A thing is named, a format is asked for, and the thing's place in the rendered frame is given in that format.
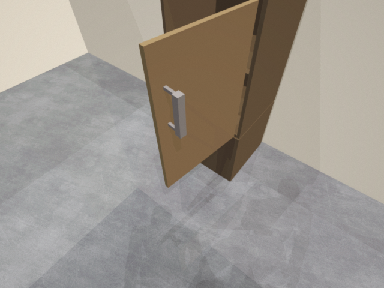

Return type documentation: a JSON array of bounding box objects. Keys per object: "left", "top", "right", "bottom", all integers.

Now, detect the cupboard door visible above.
[{"left": 139, "top": 0, "right": 259, "bottom": 188}]

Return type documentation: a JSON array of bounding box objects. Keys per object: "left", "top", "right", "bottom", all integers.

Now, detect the handle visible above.
[{"left": 163, "top": 85, "right": 187, "bottom": 139}]

